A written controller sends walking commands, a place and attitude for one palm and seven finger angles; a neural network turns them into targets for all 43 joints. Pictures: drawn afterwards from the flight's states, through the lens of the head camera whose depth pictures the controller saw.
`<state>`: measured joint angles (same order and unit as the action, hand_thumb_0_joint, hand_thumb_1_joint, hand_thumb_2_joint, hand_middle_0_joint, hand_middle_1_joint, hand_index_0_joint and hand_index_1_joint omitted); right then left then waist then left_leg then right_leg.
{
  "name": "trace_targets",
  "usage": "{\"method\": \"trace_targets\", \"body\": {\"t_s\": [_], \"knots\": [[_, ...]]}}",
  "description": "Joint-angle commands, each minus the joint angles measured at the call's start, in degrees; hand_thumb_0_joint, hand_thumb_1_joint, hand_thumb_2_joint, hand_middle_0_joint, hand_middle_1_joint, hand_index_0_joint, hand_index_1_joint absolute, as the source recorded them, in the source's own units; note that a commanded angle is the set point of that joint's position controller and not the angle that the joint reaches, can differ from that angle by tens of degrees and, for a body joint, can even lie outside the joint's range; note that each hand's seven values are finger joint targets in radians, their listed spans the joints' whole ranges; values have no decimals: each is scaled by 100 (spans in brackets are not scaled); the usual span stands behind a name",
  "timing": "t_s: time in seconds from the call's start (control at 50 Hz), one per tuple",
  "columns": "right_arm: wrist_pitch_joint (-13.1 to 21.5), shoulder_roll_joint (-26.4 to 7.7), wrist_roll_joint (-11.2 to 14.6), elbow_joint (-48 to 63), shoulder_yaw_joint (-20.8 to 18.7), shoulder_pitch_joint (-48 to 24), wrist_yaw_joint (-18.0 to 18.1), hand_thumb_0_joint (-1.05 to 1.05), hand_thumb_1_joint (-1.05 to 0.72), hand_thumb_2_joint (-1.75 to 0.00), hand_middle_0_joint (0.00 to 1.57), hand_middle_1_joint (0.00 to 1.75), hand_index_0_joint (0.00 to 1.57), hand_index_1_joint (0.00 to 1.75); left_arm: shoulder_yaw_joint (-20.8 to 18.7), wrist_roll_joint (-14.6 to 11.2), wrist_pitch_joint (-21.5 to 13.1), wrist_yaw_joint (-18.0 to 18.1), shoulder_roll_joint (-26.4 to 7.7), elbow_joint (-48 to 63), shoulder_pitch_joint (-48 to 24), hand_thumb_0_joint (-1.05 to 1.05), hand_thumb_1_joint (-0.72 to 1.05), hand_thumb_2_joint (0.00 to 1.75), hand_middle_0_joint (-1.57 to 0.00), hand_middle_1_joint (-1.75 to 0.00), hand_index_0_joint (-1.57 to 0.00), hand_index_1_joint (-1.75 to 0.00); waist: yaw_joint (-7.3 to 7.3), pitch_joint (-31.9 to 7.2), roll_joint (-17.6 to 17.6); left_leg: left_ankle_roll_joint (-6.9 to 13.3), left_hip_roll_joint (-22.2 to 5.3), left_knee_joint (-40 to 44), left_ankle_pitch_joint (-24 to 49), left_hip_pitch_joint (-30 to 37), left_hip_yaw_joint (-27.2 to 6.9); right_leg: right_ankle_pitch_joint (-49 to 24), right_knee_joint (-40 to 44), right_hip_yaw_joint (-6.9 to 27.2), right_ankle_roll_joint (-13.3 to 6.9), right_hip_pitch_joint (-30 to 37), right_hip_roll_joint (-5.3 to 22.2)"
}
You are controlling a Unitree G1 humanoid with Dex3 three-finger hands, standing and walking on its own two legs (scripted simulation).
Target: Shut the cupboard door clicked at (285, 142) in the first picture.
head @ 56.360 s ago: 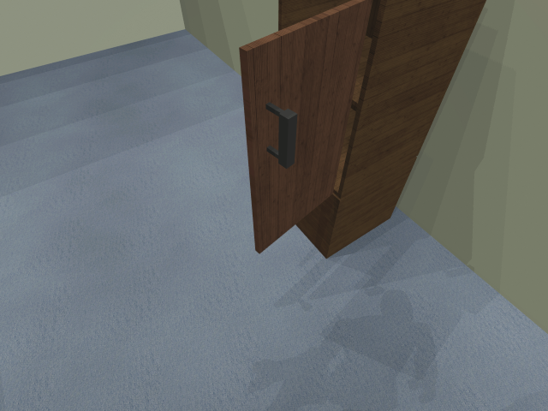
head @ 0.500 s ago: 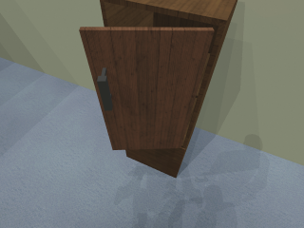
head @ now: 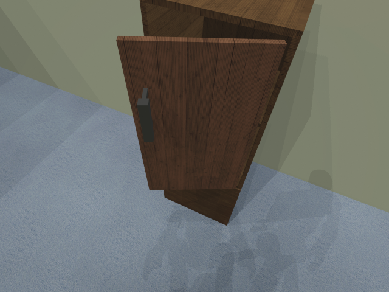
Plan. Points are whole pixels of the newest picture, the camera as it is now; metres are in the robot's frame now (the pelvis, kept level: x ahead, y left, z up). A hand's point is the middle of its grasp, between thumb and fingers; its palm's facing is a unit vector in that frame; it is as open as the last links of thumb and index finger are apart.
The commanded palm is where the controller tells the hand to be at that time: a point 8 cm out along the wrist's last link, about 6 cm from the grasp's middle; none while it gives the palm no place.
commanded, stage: look again from close up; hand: left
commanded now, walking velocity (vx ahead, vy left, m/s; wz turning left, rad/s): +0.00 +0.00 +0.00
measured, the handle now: (147, 115) +0.48 +0.15 +0.08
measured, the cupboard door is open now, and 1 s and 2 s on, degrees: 27 27 27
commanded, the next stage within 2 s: raise the hand and make a fist in 0.48 s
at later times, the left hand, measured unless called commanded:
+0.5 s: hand out of the picture +0.05 +0.19 -0.18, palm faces +0.00 -0.98 -0.22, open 7.4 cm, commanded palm none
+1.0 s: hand (111, 280) +0.15 +0.17 -0.05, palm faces +0.18 -0.98 -0.02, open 6.2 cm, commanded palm +0.13 +0.23 -0.03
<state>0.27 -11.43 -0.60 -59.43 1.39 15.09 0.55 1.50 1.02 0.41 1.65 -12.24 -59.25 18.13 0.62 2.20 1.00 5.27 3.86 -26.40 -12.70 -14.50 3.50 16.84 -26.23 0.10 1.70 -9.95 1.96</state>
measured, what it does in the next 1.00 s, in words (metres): steps on the spot: right foot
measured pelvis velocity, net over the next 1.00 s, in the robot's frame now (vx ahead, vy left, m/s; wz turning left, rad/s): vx -0.03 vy -0.05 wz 0.05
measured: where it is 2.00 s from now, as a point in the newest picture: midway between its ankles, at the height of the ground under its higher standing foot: outside the picture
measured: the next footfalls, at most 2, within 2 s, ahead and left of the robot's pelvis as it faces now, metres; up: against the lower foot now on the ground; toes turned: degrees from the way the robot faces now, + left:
right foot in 0.80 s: +0.07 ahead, -0.11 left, +0.00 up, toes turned +4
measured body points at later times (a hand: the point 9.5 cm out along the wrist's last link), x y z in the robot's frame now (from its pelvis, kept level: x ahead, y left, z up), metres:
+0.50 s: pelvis +0.02 +0.00 +0.00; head +0.03 +0.01 +0.45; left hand +0.05 +0.24 -0.16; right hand +0.08 -0.24 -0.14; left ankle +0.02 +0.06 -0.74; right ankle -0.03 -0.14 -0.74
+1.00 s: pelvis -0.03 -0.05 -0.09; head -0.01 -0.06 +0.36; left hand +0.14 +0.23 -0.05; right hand +0.19 -0.29 -0.14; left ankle +0.02 +0.06 -0.74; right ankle +0.03 -0.12 -0.74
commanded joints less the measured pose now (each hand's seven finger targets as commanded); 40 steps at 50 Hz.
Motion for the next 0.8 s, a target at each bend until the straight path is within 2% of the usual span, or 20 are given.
{"method": "trace_targets", "body": {"t_s": [0.0,0.04,0.12,0.18,0.28,0.34,0.4,0.54,0.56,0.58,0.6,0.62,0.64,0.66,0.68,0.7,0.72,0.74,0.76,0.78], "knots": [[190,-786,30,214,-171,4,72,0,-90,-90,20,30,20,30,-138,-18,-125,63,-654,167,133,0,90,90,-20,-30,-20,-30,-49,-242,-162,-79,-946,615,810,418,-1008,-558,320,352,-352,-108,344],[198,-782,37,172,-172,-34,86,0,-90,-90,20,30,20,30,-134,-16,-127,74,-663,105,154,0,90,90,-20,-30,-20,-30,-33,-256,-140,-67,-955,529,1148,499,-972,-712,314,328,-335,-74,363],[193,-773,42,83,-171,-106,98,0,-90,-90,20,30,20,30,-130,-7,-123,83,-662,19,139,0,90,90,-20,-30,-20,-30,-22,-125,-97,-72,-954,498,1288,485,-958,-781,346,317,-319,-56,367],[187,-776,36,50,-168,-168,96,0,-90,-90,20,30,20,30,-124,-12,-114,78,-640,-19,98,0,90,90,-20,-30,-20,-30,-29,-81,-106,-93,-951,556,1086,460,-952,-693,381,333,-311,-75,381],[203,-787,25,18,-172,-229,107,0,-90,-90,20,30,20,30,-148,-14,-113,82,-672,-2,41,0,90,90,-20,-30,-20,-30,-12,-212,-202,-103,-968,529,1449,599,-941,-832,353,305,-301,7,393],[215,-815,25,14,-187,-267,115,0,-90,-90,20,30,20,30,-164,-7,-123,84,-718,15,-10,0,90,90,-20,-30,-20,-30,-10,-228,-115,-106,-960,462,1749,638,-915,-1073,335,303,-300,55,412],[214,-817,22,6,-188,-265,121,0,-90,-90,20,30,20,30,-180,-17,-110,81,-728,44,-81,0,90,90,-20,-30,-20,-30,-10,-260,-191,-120,-972,511,1737,661,-942,-956,346,279,-296,92,406],[209,-864,23,-17,-194,-311,121,0,-90,-90,20,30,20,30,-205,-11,-124,76,-817,78,-171,0,90,90,-20,-30,-20,-30,-5,-201,-42,-128,-956,527,1651,595,-924,-1119,416,321,-325,186,450],[205,-842,62,263,-201,-84,106,0,-90,-90,20,30,20,30,-160,68,-226,308,-464,34,7,0,90,90,-20,-30,-20,-30,-168,-12,-447,-399,-1043,-291,3934,632,-901,-1920,-41,269,-178,-224,402],[1319,-1930,257,1520,-598,870,487,0,-90,-90,20,30,20,30,-3478,-296,-1673,696,-4483,9046,-4887,0,90,90,-20,-30,-20,-30,-987,-2048,-573,-585,-956,-863,4380,3032,-1730,-1978,-2328,-649,-245,-1125,-245],[1857,-1257,657,1686,-106,165,695,0,-90,-90,20,30,20,30,-578,-572,-1278,724,-1101,6906,-3,0,90,90,-22,-32,-22,-32,-390,-2869,-2501,-703,-1352,-763,4180,3382,-1924,408,-4410,-569,-173,-1700,-293],[1930,-1076,632,1767,-237,-276,602,0,-90,-90,20,30,20,30,-341,-982,-612,777,-4,7032,1223,0,90,90,-24,-34,-24,-34,-240,-2606,-2165,-801,-1078,-588,2801,1382,-1775,455,-6031,-394,-332,-1012,-104],[1962,-954,650,1673,-305,-135,337,0,-90,-90,20,30,20,30,-241,-892,-667,750,-103,6739,402,0,90,90,-25,-36,-25,-36,-428,-1192,-1227,-536,-836,-433,1812,185,-1440,445,-6010,-403,-271,-1993,-8],[2031,-1004,461,1925,-459,-298,150,0,-90,-90,20,30,20,30,-153,-999,-848,645,124,6652,44,0,90,90,-27,-38,-27,-38,-460,-387,-908,-459,-665,-750,1311,-561,-1217,757,-5195,-444,-269,-2581,124],[2087,-952,372,2109,-597,-343,33,0,-90,-90,20,30,20,30,-576,-1092,-1132,463,-78,6405,161,0,90,90,-29,-40,-29,-40,-299,-200,-413,-592,-568,-1217,867,-1240,-1179,1070,-4208,-297,-323,-2926,202],[2125,-900,232,2277,-703,-411,-46,0,-90,-90,20,30,20,30,-946,-1215,-1538,177,-111,5995,494,0,90,90,-31,-42,-31,-42,-203,-174,236,-722,-453,-1418,555,-1709,-1068,1128,-2893,-364,-391,-3300,40],[2109,-901,238,2385,-763,-323,-117,0,-90,-90,20,30,20,30,-1217,-1348,-1942,-224,-138,5358,1045,0,90,90,-33,-44,-33,-44,-77,-228,570,-879,-250,-1941,292,-1999,-872,672,-1936,-316,-476,-3136,-33],[2064,-949,200,2618,-680,-391,-165,0,-90,-90,20,30,20,30,-1300,-1550,-2423,-671,-142,5035,1276,0,90,90,-35,-46,-35,-46,-93,-548,1499,-891,-169,-2438,-245,-2678,-748,896,-1747,-15,-432,-2997,63],[2010,-1008,207,2782,-648,-508,-172,0,-90,-90,20,30,20,30,-1580,-1746,-2899,-1146,-324,5000,1293,0,90,90,-36,-48,-36,-48,-73,-764,1575,-848,-109,-2739,-654,-3204,-601,1156,-1799,285,-445,-2973,138],[1954,-1177,211,3001,-631,-552,-203,0,-90,-90,20,30,20,30,-2061,-1926,-3229,-1643,-812,5106,1149,0,90,90,-38,-50,-38,-50,-7,-1134,902,-773,-83,-2861,-696,-3448,-492,950,-2028,408,-536,-2777,153]]}}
